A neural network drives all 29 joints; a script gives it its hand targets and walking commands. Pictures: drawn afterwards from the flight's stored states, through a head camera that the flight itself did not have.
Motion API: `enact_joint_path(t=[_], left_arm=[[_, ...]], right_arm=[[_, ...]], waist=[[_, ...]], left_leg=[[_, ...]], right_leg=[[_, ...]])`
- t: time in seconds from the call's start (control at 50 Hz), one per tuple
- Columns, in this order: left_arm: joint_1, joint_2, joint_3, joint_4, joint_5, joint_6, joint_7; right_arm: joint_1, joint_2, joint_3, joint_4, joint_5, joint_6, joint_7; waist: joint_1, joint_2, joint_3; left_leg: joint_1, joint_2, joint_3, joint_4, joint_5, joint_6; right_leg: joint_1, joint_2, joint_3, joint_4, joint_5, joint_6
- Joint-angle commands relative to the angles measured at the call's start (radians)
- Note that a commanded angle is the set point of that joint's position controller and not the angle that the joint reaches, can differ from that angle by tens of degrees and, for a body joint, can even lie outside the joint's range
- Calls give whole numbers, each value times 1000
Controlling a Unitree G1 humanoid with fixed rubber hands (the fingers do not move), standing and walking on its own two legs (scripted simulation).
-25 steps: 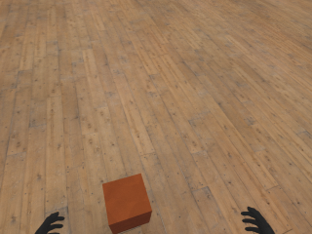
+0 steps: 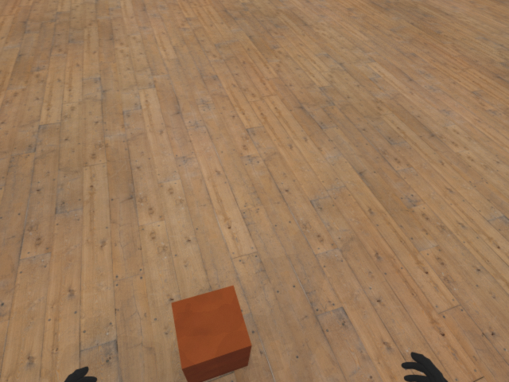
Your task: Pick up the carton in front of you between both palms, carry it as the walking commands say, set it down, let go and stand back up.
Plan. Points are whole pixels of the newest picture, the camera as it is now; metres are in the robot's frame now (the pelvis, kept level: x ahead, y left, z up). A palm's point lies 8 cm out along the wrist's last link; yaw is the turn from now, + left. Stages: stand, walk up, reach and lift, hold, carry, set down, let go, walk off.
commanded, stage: stand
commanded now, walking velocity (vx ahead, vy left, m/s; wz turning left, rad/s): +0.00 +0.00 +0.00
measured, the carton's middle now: (211, 336) +0.38 +0.10 -0.65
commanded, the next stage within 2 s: none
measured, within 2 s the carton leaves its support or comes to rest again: neither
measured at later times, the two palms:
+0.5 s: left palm out of the picture +0.07 +0.30 -0.11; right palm out of the picture +0.08 -0.31 -0.09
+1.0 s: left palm out of the picture +0.06 +0.31 -0.11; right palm out of the picture +0.08 -0.31 -0.09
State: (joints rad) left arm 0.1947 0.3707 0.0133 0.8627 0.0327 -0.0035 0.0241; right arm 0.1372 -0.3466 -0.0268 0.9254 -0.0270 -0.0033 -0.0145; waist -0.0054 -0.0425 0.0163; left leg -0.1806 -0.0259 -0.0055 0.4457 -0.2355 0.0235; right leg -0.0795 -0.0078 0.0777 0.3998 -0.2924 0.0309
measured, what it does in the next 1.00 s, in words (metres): stands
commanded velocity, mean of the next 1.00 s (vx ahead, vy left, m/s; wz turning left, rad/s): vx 0.00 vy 0.00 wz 0.00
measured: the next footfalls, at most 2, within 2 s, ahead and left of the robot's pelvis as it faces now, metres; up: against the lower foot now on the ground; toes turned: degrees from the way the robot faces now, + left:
none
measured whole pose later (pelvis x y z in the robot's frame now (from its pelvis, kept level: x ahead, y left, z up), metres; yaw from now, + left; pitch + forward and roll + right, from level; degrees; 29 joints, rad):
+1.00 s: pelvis -0.01 +0.00 +0.00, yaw +1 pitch -2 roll +0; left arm 0.15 0.40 0.00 1.01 0.02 -0.01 0.01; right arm 0.10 -0.38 -0.01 1.05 -0.01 -0.01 -0.01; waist 0.00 -0.03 0.03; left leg -0.16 -0.03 -0.03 0.37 -0.17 0.02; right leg -0.05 -0.01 0.06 0.33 -0.24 0.03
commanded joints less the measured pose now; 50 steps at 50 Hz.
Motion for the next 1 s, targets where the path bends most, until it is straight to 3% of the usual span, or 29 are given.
enact_joint_path(t=[0.0,0.34,0.98], left_arm=[[-25,146,30,-36,-1,-12,2],[-41,166,22,48,-6,-15,-4],[-70,184,20,112,-12,-16,-9]], right_arm=[[-39,-173,-33,-34,1,-11,-3],[-55,-195,-21,39,9,-13,1],[-68,-215,-14,84,14,-18,1]], waist=[[-2,38,-21],[0,39,-8],[3,43,-16]], left_leg=[[62,117,-111,-76,201,3],[64,124,-126,-115,155,4],[79,128,-140,-123,203,8]], right_leg=[[-70,-80,53,-68,184,-36],[-62,-88,57,-107,149,-40],[-45,-97,43,-127,164,-44]])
